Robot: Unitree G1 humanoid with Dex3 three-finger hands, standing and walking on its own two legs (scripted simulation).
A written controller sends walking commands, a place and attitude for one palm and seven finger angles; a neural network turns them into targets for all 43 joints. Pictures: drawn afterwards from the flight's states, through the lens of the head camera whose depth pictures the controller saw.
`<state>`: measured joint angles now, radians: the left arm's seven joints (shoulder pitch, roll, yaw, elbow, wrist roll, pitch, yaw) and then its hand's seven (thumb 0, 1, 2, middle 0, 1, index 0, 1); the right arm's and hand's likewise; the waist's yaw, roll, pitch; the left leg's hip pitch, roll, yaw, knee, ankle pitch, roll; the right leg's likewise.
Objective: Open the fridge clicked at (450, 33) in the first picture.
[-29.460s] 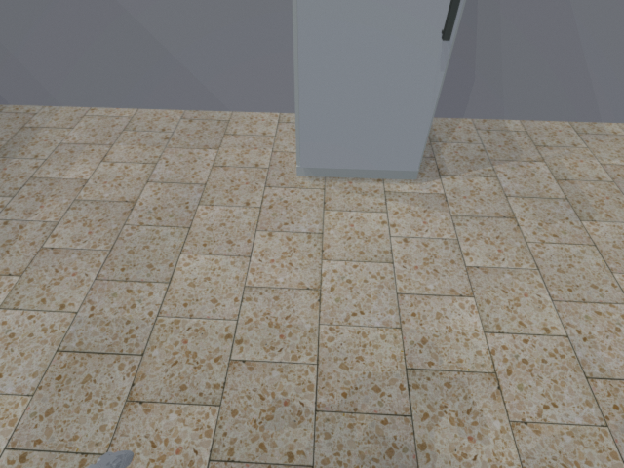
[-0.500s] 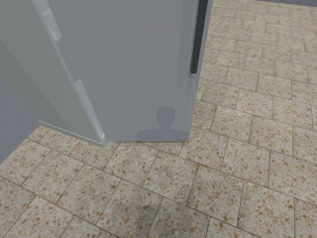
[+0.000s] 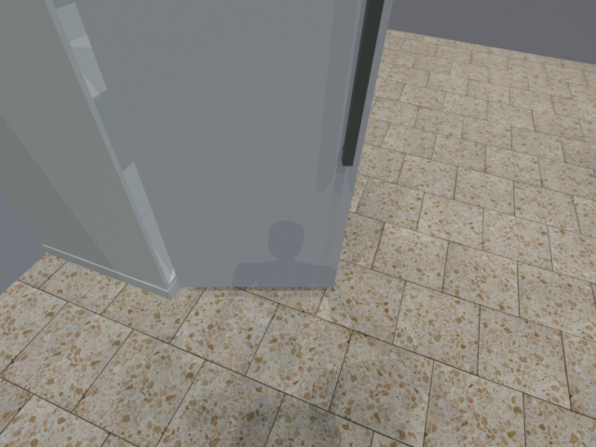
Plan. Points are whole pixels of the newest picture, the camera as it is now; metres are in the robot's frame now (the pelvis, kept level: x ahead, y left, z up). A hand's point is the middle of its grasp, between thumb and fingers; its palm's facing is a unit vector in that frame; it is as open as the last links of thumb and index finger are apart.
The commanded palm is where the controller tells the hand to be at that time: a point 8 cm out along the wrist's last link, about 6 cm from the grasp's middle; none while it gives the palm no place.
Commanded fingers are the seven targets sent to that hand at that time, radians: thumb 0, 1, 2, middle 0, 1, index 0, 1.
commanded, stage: let the arm hang, fingers relaxed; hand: right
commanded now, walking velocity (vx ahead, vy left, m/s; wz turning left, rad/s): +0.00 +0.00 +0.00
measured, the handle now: (363, 56) +0.76 -0.08 +0.19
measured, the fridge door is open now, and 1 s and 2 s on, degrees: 68 68 68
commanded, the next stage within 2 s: look to check the result in 0.26 s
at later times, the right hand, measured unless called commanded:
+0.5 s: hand out of the picture +0.10 -0.22 -0.16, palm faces -0.02 +0.95 -0.31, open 7.4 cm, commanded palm none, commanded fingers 0.00 -0.90 -0.90 0.20 0.30 0.20 0.30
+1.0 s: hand out of the picture +0.12 -0.22 -0.15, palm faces -0.01 +0.94 -0.33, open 7.4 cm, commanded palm none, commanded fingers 0.00 -0.90 -0.90 0.20 0.30 0.20 0.30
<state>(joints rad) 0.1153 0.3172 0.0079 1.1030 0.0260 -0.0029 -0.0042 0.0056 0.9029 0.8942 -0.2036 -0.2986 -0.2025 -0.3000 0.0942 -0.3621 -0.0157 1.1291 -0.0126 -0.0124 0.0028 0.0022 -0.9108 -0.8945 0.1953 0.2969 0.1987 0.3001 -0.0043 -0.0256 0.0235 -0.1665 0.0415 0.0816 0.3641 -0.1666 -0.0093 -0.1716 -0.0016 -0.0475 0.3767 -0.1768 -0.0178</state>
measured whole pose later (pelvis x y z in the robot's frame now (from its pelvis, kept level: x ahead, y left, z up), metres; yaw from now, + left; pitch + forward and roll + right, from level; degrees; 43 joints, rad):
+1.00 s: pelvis +0.03 +0.02 +0.00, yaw +0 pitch -2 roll +0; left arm 0.10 0.32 0.00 1.12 0.02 0.00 0.01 0.01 0.90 0.89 -0.20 -0.30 -0.20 -0.30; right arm 0.10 -0.32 -0.01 1.13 -0.01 -0.02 0.00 0.00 -0.91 -0.89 0.20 0.30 0.20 0.30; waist 0.00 -0.01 0.03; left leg -0.08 0.00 0.09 0.29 -0.18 0.02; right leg -0.09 -0.04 -0.04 0.30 -0.18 0.02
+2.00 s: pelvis +0.03 +0.02 +0.00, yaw +1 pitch -1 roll +0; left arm 0.11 0.33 0.00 1.13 0.02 -0.01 0.01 0.01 0.90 0.89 -0.20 -0.30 -0.20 -0.30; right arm 0.11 -0.33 0.00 1.14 -0.01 -0.02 0.00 0.00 -0.91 -0.89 0.20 0.30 0.20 0.30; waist 0.00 0.00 0.04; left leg -0.09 0.01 0.08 0.28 -0.17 0.02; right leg -0.09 -0.03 -0.05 0.29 -0.17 0.01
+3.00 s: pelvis +0.03 +0.02 +0.00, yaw +0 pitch -1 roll +0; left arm 0.11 0.33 0.00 1.13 0.02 -0.01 0.00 0.01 0.90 0.89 -0.20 -0.30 -0.20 -0.30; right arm 0.11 -0.34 0.00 1.14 -0.01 -0.02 0.00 0.00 -0.91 -0.89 0.20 0.30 0.20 0.30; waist 0.00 0.00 0.05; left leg -0.08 0.01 0.08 0.27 -0.17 0.01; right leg -0.08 -0.03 -0.05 0.28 -0.18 0.01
